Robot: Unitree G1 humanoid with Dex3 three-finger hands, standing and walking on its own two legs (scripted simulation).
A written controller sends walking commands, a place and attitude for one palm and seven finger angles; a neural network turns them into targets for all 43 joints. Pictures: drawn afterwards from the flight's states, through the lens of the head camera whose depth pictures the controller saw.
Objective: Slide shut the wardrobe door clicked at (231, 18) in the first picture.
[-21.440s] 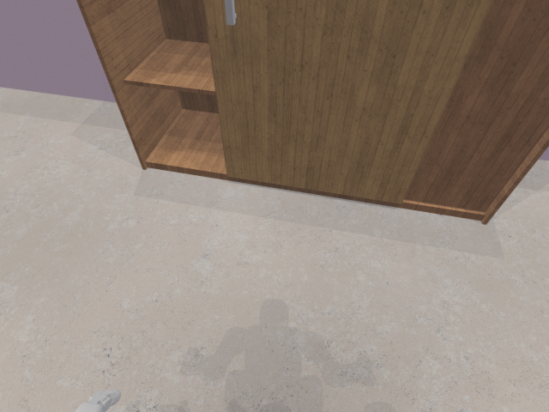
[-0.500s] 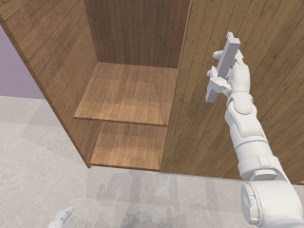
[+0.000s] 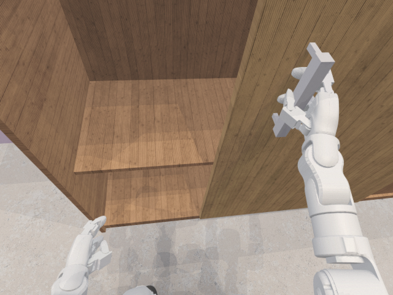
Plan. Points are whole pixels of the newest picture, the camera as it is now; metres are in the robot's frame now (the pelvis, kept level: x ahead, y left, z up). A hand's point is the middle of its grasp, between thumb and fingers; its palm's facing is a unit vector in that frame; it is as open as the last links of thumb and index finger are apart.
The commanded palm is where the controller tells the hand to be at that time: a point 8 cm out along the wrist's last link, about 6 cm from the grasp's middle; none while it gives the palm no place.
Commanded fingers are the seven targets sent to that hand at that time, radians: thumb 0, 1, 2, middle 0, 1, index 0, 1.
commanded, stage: step sideways, sliding the door along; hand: right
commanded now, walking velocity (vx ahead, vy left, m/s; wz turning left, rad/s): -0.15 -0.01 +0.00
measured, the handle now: (294, 94) +0.45 -0.21 +0.15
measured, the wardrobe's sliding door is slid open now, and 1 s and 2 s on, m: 0.46 0.40 0.39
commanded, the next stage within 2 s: none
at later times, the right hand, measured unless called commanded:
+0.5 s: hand (266, 115) +0.39 -0.13 +0.15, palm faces +0.03 +1.00 -0.06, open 6.7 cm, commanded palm +0.37 -0.12 +0.15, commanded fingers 0.00 -0.90 -0.90 0.45 1.40 0.45 1.40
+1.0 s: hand (259, 113) +0.40 -0.12 +0.15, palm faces +0.10 +0.99 -0.03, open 6.5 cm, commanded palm +0.37 -0.10 +0.15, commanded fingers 0.00 -0.90 -0.90 0.45 1.40 0.45 1.40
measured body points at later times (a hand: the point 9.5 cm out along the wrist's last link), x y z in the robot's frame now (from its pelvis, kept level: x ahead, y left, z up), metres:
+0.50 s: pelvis +0.02 -0.05 -0.01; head +0.11 -0.04 +0.43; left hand +0.25 +0.11 -0.12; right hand +0.38 -0.19 +0.15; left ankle +0.06 +0.13 -0.73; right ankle -0.04 -0.20 -0.73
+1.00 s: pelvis +0.01 -0.01 -0.01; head +0.11 -0.01 +0.43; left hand +0.24 +0.20 -0.11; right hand +0.38 -0.18 +0.15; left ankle +0.06 +0.13 -0.73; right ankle -0.04 -0.20 -0.73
